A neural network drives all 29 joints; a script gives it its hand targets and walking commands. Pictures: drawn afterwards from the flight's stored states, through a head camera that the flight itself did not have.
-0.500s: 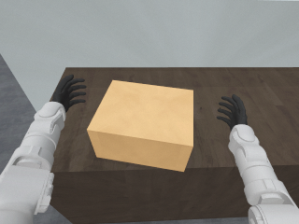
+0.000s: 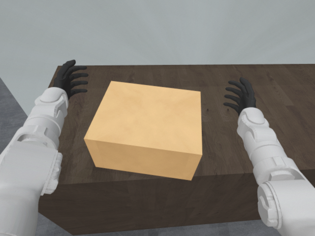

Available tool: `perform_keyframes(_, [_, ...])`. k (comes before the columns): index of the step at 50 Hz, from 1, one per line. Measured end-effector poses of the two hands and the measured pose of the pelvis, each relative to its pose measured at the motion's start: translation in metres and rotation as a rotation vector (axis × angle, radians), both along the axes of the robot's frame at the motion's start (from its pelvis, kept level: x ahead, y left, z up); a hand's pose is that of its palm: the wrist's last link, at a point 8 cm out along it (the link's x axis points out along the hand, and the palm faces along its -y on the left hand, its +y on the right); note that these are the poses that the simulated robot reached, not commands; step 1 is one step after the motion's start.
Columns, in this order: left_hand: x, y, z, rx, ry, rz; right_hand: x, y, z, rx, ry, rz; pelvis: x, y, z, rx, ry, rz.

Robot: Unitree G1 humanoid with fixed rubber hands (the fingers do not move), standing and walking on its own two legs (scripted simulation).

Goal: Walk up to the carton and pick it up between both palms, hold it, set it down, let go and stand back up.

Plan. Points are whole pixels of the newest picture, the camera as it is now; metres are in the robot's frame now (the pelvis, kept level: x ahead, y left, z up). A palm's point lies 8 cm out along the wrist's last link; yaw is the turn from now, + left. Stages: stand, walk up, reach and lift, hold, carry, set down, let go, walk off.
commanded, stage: reach and lift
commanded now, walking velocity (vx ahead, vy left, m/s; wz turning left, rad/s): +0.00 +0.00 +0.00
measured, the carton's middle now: (149, 128) +0.45 +0.00 +0.00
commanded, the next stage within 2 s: none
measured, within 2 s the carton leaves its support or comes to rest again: neither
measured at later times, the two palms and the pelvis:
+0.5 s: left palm (71, 109) +0.47 +0.22 +0.08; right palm (239, 122) +0.39 -0.25 +0.07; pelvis +0.00 +0.00 -0.01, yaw -1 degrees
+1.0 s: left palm (79, 111) +0.47 +0.20 +0.06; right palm (235, 124) +0.40 -0.24 +0.06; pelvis +0.00 +0.00 -0.01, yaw -1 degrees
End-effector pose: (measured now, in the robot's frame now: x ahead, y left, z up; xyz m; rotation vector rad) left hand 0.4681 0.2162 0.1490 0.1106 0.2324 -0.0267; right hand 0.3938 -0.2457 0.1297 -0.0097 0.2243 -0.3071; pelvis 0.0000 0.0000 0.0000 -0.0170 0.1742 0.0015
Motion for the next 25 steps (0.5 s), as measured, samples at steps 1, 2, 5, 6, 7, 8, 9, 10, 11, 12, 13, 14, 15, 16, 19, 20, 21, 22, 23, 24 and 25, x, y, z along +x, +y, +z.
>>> perform_keyframes(1, [0.001, 0.0, -0.001, 0.001, 0.004, 0.0, 0.001, -0.001, -0.001, 0.0, 0.006, -0.002, 0.0, 0.0, 0.0, 0.0, 0.003, 0.0])
perform_keyframes(2, [0.002, -0.001, -0.003, 0.0, 0.007, 0.0, 0.002, -0.001, -0.003, 0.0, 0.013, -0.004, 0.001, 0.0, 0.0, 0.0, 0.006, 0.0])
perform_keyframes(5, [0.004, -0.001, -0.007, 0.002, 0.008, 0.002, 0.002, -0.003, -0.011, -0.001, 0.03, -0.007, 0.002, -0.001, 0.0, 0.0, 0.014, -0.001])
perform_keyframes(6, [0.004, 0.0, -0.009, 0.004, 0.009, 0.005, 0.001, -0.004, -0.015, -0.001, 0.036, -0.009, 0.002, -0.001, 0.0, 0.0, 0.017, -0.001])
perform_keyframes(7, [0.004, 0.0, -0.012, 0.005, 0.011, 0.008, 0.001, -0.006, -0.018, -0.001, 0.041, -0.013, 0.002, -0.001, 0.0, 0.0, 0.021, -0.002])
perform_keyframes(8, [0.004, 0.0, -0.015, 0.007, 0.014, 0.01, 0.0, -0.007, -0.021, -0.001, 0.045, -0.016, 0.001, -0.002, -0.001, 0.0, 0.026, -0.002])
perform_keyframes(9, [0.004, 0.001, -0.018, 0.009, 0.018, 0.011, 0.0, -0.008, -0.023, -0.002, 0.045, -0.018, 0.001, -0.002, -0.001, -0.001, 0.031, -0.003])
perform_keyframes(10, [0.004, 0.001, -0.022, 0.011, 0.024, 0.014, 0.0, -0.008, -0.025, -0.003, 0.046, -0.018, 0.001, -0.002, -0.001, -0.001, 0.036, -0.003])
perform_keyframes(11, [0.003, 0.002, -0.026, 0.013, 0.034, 0.018, 0.0, -0.008, -0.027, -0.005, 0.048, -0.017, 0.0, -0.002, -0.001, -0.001, 0.042, -0.003])
perform_keyframes(12, [0.003, 0.002, -0.03, 0.015, 0.042, 0.022, 0.0, -0.008, -0.03, -0.008, 0.049, -0.017, 0.0, -0.002, -0.001, -0.002, 0.05, -0.004])
perform_keyframes(13, [0.002, 0.003, -0.035, 0.017, 0.05, 0.026, 0.0, -0.008, -0.033, -0.012, 0.052, -0.015, 0.0, -0.002, -0.001, -0.002, 0.058, -0.004])
perform_keyframes(14, [0.001, 0.004, -0.039, 0.018, 0.055, 0.027, 0.0, -0.008, -0.035, -0.016, 0.055, -0.014, -0.001, -0.002, -0.002, -0.003, 0.064, -0.004])
perform_keyframes(15, [0.001, 0.004, -0.044, 0.019, 0.056, 0.027, 0.0, -0.008, -0.037, -0.02, 0.058, -0.013, -0.001, -0.001, -0.002, -0.003, 0.073, -0.005])
perform_keyframes(16, [0.0, 0.004, -0.048, 0.019, 0.055, 0.026, 0.0, -0.007, -0.039, -0.026, 0.058, -0.011, -0.001, -0.001, -0.002, -0.003, 0.083, -0.005])
perform_keyframes(19, [0.0, 0.004, -0.057, 0.016, 0.049, 0.019, 0.001, -0.006, -0.045, -0.036, 0.055, -0.009, -0.002, 0.0, -0.003, -0.005, 0.116, -0.006])
perform_keyframes(20, [0.0, 0.003, -0.06, 0.014, 0.048, 0.017, 0.001, -0.006, -0.047, -0.039, 0.056, -0.01, -0.003, 0.0, -0.004, -0.006, 0.128, -0.007])
perform_keyframes(21, [0.001, 0.003, -0.062, 0.012, 0.043, 0.014, 0.001, -0.005, -0.048, -0.041, 0.056, -0.009, -0.003, 0.001, -0.004, -0.007, 0.14, -0.007])
perform_keyframes(22, [0.001, 0.002, -0.064, 0.011, 0.041, 0.012, 0.001, -0.005, -0.05, -0.044, 0.057, -0.009, -0.003, 0.001, -0.004, -0.007, 0.151, -0.007])
perform_keyframes(23, [0.001, 0.002, -0.066, 0.01, 0.04, 0.01, 0.001, -0.005, -0.052, -0.043, 0.06, -0.009, -0.003, 0.002, -0.005, -0.008, 0.161, -0.008])
perform_keyframes(24, [0.001, 0.001, -0.069, 0.011, 0.04, 0.006, 0.0, -0.004, -0.053, -0.045, 0.062, -0.007, -0.004, 0.002, -0.005, -0.008, 0.169, -0.008])
perform_keyframes(25, [0.001, 0.0, -0.071, 0.012, 0.042, 0.003, 0.0, -0.004, -0.055, -0.046, 0.065, -0.006, -0.004, 0.002, -0.005, -0.009, 0.175, -0.008])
